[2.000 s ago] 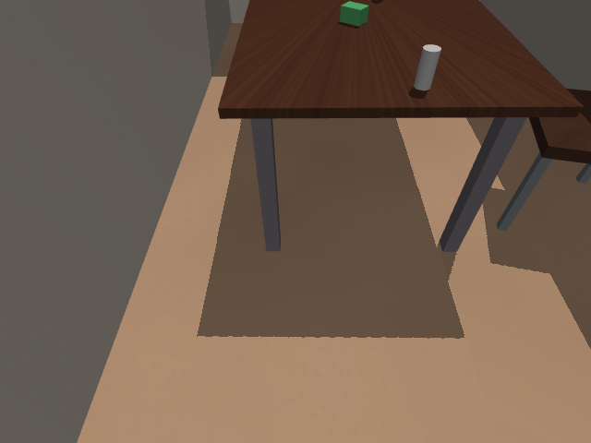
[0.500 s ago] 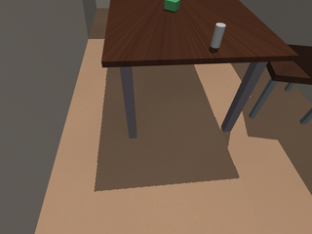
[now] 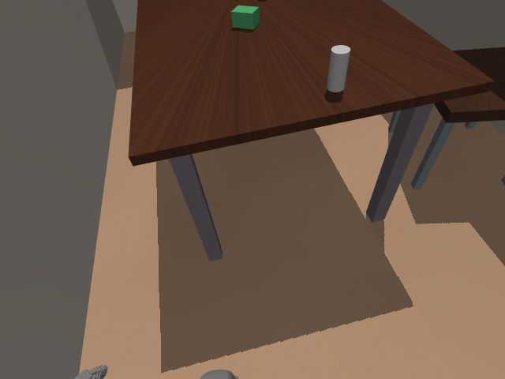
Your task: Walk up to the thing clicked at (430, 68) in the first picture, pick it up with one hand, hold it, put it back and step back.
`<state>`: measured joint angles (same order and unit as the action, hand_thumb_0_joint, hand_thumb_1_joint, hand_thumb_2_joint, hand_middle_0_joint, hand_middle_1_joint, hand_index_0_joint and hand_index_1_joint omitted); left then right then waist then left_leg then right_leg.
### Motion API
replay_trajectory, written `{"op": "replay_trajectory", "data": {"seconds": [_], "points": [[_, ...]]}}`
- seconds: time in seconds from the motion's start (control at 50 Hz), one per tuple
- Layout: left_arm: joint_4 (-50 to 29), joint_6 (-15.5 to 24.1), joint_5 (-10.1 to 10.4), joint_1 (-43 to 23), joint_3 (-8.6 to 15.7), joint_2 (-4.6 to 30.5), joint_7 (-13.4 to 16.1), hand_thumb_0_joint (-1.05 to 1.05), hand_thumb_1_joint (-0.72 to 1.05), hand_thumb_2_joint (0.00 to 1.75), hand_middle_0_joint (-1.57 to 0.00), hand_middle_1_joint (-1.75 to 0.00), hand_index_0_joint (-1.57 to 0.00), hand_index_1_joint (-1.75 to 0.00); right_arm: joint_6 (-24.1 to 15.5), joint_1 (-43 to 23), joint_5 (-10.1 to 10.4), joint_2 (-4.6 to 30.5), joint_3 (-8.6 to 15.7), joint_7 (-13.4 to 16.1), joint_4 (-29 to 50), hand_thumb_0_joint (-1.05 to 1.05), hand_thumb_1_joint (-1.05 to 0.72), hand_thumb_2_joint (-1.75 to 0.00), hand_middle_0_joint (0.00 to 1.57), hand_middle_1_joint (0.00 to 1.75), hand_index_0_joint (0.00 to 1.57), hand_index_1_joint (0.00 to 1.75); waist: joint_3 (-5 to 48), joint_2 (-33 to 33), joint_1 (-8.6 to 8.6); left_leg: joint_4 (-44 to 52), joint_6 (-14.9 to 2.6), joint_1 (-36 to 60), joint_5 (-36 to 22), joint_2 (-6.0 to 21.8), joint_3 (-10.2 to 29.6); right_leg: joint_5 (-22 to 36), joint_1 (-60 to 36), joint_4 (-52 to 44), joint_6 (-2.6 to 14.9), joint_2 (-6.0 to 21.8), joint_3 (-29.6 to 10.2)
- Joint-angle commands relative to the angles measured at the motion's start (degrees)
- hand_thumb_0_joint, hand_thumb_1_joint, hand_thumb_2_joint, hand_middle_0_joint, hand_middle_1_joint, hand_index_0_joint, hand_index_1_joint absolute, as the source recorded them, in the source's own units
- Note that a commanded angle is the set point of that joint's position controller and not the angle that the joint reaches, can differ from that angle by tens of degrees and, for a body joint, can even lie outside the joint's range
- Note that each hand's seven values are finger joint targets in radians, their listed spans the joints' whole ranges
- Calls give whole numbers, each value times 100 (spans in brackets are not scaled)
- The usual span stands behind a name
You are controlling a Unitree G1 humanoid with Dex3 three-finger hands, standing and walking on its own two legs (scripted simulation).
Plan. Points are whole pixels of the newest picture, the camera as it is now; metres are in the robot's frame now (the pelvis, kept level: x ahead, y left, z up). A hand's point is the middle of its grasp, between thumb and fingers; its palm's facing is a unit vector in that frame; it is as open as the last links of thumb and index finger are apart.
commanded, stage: walk up
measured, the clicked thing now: (338, 69) +0.84 -0.20 +0.03
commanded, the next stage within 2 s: stand in 1.98 s
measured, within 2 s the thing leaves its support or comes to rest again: neither
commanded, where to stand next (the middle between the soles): +0.24 +0.06 m, yaw -5 degrees
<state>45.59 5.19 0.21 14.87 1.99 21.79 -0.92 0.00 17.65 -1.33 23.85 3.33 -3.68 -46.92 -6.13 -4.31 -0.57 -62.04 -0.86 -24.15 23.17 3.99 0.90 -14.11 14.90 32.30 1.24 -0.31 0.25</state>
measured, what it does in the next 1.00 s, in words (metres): walks ahead: left foot, then right foot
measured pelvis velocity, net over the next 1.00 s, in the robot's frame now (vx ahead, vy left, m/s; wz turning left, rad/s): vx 0.20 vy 0.08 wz -0.11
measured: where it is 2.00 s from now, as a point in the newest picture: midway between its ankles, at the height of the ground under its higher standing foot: outside the picture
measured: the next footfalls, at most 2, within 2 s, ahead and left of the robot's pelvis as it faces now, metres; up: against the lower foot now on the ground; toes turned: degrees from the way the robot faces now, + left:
left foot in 0.16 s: +0.24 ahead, +0.21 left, +0.00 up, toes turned -4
right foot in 0.54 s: +0.28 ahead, -0.05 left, +0.00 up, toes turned -7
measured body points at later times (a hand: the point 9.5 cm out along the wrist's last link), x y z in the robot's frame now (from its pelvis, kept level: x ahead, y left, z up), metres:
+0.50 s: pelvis +0.16 +0.08 +0.00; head +0.20 +0.08 +0.44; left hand +0.27 +0.39 -0.11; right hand +0.15 -0.24 -0.11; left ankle +0.15 +0.19 -0.73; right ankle +0.24 -0.05 -0.71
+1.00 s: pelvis +0.20 +0.08 +0.00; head +0.22 +0.09 +0.45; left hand +0.33 +0.37 -0.13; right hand +0.25 -0.23 -0.11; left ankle +0.20 +0.21 -0.73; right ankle +0.24 -0.04 -0.73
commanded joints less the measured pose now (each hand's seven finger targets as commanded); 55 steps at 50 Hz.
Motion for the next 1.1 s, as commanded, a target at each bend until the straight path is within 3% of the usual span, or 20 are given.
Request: {"op": "replay_trajectory", "data": {"seconds": [0.0,0.08,0.14,0.16,0.18,0.24,0.3,0.4,0.5,0.52,0.54,0.56,0.6,0.68,0.7,0.72,0.74,0.76,0.82,1.08], "points": [[-386,106,-76,250,604,1848,99,0,90,90,-20,-30,-20,-30,-115,268,-38,997,392,-54,451,0,-90,-90,20,30,20,30,191,1387,33,1112,134,-216,-344,289,-134,-73,258,-1410,1211,1195,-1171],[-434,101,-129,130,605,1970,59,0,90,90,-20,-30,-20,-30,-220,106,-65,1021,501,-101,497,0,-90,-90,20,30,20,30,300,1337,-67,2113,86,784,-564,124,-460,-827,927,-1163,1021,1149,-1119],[-457,29,-196,35,422,1464,108,0,90,90,-20,-30,-20,-30,-301,1346,-133,1311,696,-9,106,0,-90,-90,20,30,20,30,728,6,-823,2734,-41,2737,-323,-195,-506,-1171,2072,925,562,646,-621],[-477,19,-128,294,277,987,119,0,90,90,-20,-30,-20,-30,-337,1579,-203,1761,796,38,173,0,-90,-90,20,30,20,30,587,-1506,-908,4117,-410,2745,1413,960,1557,-1513,2799,2904,280,-235,-74],[-425,-5,-52,477,323,1264,195,0,90,90,-20,-30,-20,-30,-362,1059,-88,2121,814,42,451,0,-90,-90,20,30,20,30,504,-1455,-644,5147,-967,2186,2284,2111,3747,-1868,3131,3642,190,-357,-442],[-53,22,-11,616,419,1674,150,0,90,90,-20,-30,-20,-30,-387,203,45,1615,599,117,603,0,-90,-90,20,30,20,30,-85,-425,-152,4837,-1233,1376,1269,1670,2354,-900,2711,3783,159,263,-683],[123,-26,-20,739,388,1449,14,0,90,90,-20,-30,-20,-30,-472,264,63,1494,484,171,480,0,-90,-90,20,30,20,30,141,-616,-82,4418,-1093,1461,-1025,1269,1025,-694,2033,2678,28,360,-383],[-28,-150,-40,343,299,1019,14,0,90,90,-20,-30,-20,-30,-448,280,56,1311,309,309,527,0,-90,-90,20,30,20,30,325,-424,26,3559,-1079,1156,-4646,1212,-31,-126,850,1353,78,243,136],[127,-176,-83,375,368,1147,120,0,90,90,-20,-30,-20,-30,-274,70,230,1102,169,386,489,0,-90,-90,20,30,20,30,924,109,246,2183,-501,813,-3573,721,-262,1127,-664,-109,393,6,126],[128,-139,-107,488,463,1519,153,0,90,90,-20,-30,-20,-30,-285,178,267,879,89,394,503,0,-90,-90,20,30,20,30,1201,901,320,1310,-252,370,-2624,415,-459,2124,-1137,-254,645,736,-906],[38,-111,-66,401,477,1736,167,0,90,90,-20,-30,-20,-30,-230,376,276,631,-2,418,462,0,-90,-90,20,30,20,30,1364,1532,267,486,-34,-11,365,-227,-382,2827,-1156,-620,1359,2010,-2647],[21,-127,-33,118,418,1727,182,0,90,90,-20,-30,-20,-30,-115,184,231,918,93,511,333,0,-90,-90,20,30,20,30,1225,1393,238,389,-80,35,1721,-120,1,2479,-755,-636,1832,2254,-2907],[23,-188,-26,-324,321,1510,216,0,90,90,-20,-30,-20,-30,-108,135,232,978,74,510,68,0,-90,-90,20,30,20,30,837,1191,102,677,-55,188,1591,-26,157,1963,-130,-582,1518,1757,-2092],[98,-335,-60,-829,258,1384,192,0,90,90,-20,-30,-20,-30,-224,550,183,922,72,485,-511,0,-90,-90,20,30,20,30,1035,1336,-198,2905,10,1228,-501,-241,-295,1918,273,60,862,1083,-1071],[98,-382,-26,-871,214,1218,164,0,90,90,-20,-30,-20,-30,-262,450,115,971,98,500,-551,0,-90,-90,20,30,20,30,1061,1109,-191,3371,-36,1504,-999,-60,31,1583,566,258,671,1013,-996],[99,-430,35,-835,152,941,131,0,90,90,-20,-30,-20,-30,-308,-7,42,1229,139,516,-434,0,-90,-90,20,30,20,30,877,419,-15,3881,-296,1337,-910,679,1203,849,935,458,306,670,-831],[262,-475,26,-895,215,1092,138,0,90,90,-20,-30,-20,-30,-315,-652,103,1533,178,489,-367,0,-90,-90,20,30,20,30,438,14,181,4011,-682,393,-604,1190,1570,-268,462,575,145,208,-283],[436,-481,-36,-830,257,1164,129,0,90,90,-20,-30,-20,-30,-317,-983,110,1453,143,463,-355,0,-90,-90,20,30,20,30,320,45,293,3814,-751,160,-698,1189,1421,-494,10,547,158,260,-320],[620,-386,-35,-1011,224,1137,56,0,90,90,-20,-30,-20,-30,-332,-893,119,1077,-28,447,-554,0,-90,-90,20,30,20,30,521,253,146,3738,-236,340,-532,454,570,630,-305,-166,324,593,-768],[1420,-405,6,-1391,77,1019,43,0,90,90,-20,-30,-20,-30,-270,-1437,161,962,-111,429,-1120,0,-90,-90,20,30,20,30,886,418,79,4303,-69,1608,-1540,382,233,1418,-663,-1096,103,740,-671]]}}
